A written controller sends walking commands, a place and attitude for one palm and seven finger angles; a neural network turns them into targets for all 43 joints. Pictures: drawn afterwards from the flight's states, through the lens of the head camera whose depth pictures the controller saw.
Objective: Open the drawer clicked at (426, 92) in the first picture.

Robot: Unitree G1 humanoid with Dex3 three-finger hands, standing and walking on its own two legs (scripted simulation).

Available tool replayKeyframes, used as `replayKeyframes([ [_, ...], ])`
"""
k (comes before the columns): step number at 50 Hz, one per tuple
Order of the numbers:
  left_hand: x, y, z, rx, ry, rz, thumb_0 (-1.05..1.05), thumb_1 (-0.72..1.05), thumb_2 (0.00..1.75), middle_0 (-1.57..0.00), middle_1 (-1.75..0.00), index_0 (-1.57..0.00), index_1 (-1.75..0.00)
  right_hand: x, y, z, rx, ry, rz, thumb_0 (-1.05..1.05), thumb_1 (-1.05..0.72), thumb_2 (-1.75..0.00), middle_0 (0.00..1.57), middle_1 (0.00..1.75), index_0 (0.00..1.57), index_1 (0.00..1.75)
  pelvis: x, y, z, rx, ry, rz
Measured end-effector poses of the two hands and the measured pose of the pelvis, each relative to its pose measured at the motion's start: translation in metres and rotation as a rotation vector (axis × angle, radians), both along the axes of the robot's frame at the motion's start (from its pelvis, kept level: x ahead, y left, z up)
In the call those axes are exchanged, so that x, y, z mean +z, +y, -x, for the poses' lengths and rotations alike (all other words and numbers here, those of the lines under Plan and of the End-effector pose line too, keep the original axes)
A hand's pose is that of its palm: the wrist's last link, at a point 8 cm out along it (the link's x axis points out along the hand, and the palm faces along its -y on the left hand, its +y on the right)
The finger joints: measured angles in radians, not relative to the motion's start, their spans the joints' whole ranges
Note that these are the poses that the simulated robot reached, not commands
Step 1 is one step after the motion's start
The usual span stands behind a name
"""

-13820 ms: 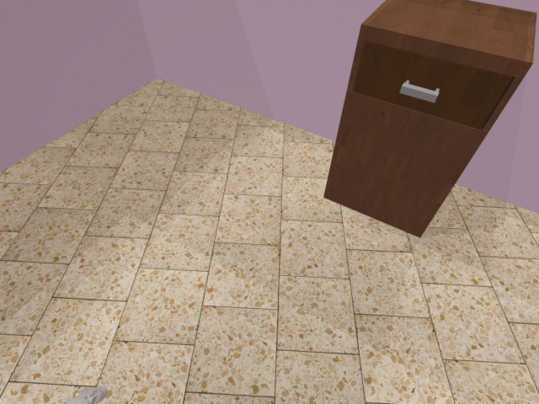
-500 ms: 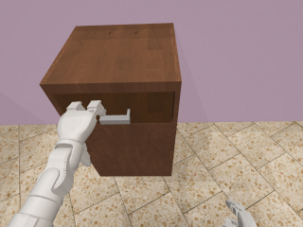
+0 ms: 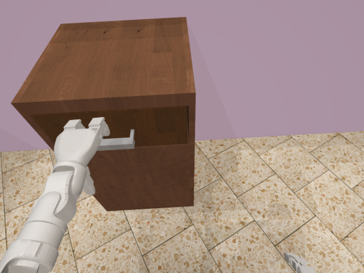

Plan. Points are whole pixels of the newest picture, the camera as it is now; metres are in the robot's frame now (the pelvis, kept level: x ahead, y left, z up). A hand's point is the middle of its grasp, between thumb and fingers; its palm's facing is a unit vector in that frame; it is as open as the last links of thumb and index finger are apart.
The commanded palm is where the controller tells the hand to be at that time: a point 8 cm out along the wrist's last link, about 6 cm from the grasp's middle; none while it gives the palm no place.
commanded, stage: move the hooked fingers above the handle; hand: left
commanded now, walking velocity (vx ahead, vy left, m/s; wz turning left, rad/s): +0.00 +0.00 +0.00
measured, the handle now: (116, 138) +0.48 +0.26 -0.06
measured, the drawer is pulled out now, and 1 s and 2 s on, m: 0.00 0.00 0.00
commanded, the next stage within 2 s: none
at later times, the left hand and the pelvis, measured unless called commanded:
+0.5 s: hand (99, 146) +0.40 +0.26 +0.02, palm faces -0.01 -0.02 -1.00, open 13.8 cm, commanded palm +0.38 +0.26 +0.07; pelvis +0.00 -0.01 -0.01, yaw +0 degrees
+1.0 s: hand (106, 138) +0.44 +0.26 +0.00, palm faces +0.00 -0.03 -1.00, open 13.6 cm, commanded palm +0.41 +0.27 +0.05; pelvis -0.01 +0.01 -0.02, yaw -1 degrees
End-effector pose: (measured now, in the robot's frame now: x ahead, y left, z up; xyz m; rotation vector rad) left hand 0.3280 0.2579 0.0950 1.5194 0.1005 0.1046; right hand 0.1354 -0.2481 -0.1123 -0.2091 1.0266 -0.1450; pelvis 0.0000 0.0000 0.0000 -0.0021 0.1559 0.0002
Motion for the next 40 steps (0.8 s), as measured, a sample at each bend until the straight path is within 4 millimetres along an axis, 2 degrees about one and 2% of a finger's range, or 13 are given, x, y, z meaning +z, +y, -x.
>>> replayKeyframes([
  [8, -0.007, 0.005, -0.017, 0.032, 0.007, -0.017, 0.00, -0.49, 0.30, -0.32, -1.20, -0.32, -1.21, -0.004, -0.015, 0.007, -0.036, 0.012, 0.018, 0.01, -0.90, -0.90, 0.20, 0.30, 0.20, 0.30, -0.004, -0.009, 0.000, 0.000, 0.032, -0.002],
  [19, -0.018, 0.003, -0.037, 0.011, 0.032, -0.022, 0.00, -0.49, 0.30, -0.32, -1.20, -0.32, -1.20, -0.010, -0.022, 0.026, -0.074, 0.040, 0.026, 0.01, -0.90, -0.90, 0.20, 0.30, 0.20, 0.30, -0.009, -0.011, 0.002, -0.004, 0.075, 0.000],
  [40, -0.042, -0.002, -0.085, -0.007, 0.034, -0.027, 0.00, -0.49, 0.30, -0.32, -1.20, -0.32, -1.20, -0.026, -0.015, 0.099, -0.147, 0.224, 0.034, 0.01, -0.90, -0.90, 0.21, 0.30, 0.20, 0.30, -0.020, 0.003, 0.006, -0.006, 0.158, 0.017],
])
